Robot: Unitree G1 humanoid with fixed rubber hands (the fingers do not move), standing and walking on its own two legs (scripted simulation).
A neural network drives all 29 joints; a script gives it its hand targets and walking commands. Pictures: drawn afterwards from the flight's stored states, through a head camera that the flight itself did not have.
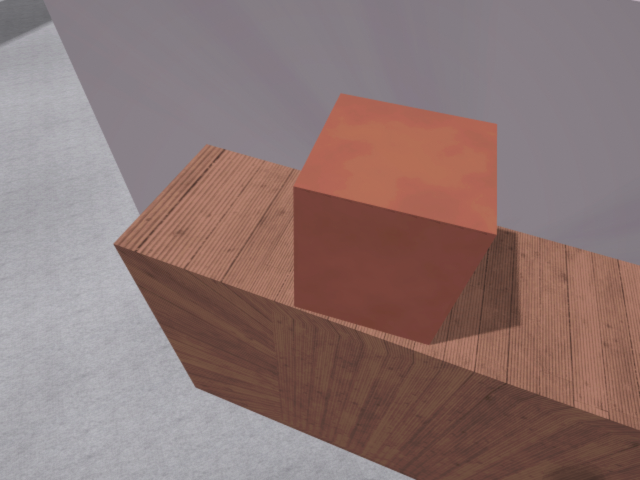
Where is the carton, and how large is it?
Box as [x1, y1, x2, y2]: [293, 93, 496, 344]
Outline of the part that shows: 340,93 293,186 294,306 429,344 496,234 496,124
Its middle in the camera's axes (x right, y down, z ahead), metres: +0.10 -0.03 +0.55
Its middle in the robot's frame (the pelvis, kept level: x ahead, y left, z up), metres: +0.44 -0.07 +0.07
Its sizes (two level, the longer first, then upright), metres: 0.210 0.200 0.250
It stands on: a pedestal, 0.71 m high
